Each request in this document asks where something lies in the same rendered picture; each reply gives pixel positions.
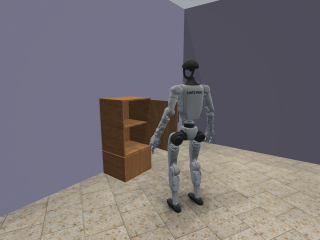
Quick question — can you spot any left robot foot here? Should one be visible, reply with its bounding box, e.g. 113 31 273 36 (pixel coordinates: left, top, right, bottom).
167 198 181 213

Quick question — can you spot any right robot upper arm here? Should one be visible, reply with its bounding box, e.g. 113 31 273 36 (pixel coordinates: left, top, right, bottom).
201 84 214 114

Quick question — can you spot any left robot hand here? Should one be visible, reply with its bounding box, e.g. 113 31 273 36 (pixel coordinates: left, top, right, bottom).
149 134 161 154

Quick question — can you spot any cupboard door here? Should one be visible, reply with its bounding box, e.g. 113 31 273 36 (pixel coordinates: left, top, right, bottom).
150 99 178 151

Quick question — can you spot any robot foot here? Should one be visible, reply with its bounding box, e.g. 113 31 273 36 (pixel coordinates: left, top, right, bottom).
167 198 181 213
188 192 203 206

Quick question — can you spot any left robot upper arm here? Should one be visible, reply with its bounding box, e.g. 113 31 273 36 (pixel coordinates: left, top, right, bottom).
167 85 182 117

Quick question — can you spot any robot right forearm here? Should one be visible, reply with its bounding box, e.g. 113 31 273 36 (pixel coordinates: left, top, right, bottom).
206 110 215 130

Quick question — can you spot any right robot foot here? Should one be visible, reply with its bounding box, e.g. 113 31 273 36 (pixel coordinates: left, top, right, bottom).
188 192 203 206

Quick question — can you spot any right robot hand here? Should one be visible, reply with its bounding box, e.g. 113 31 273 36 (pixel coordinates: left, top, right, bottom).
204 128 214 144

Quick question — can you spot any robot left forearm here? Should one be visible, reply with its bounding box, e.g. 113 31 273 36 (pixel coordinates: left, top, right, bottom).
154 108 170 137

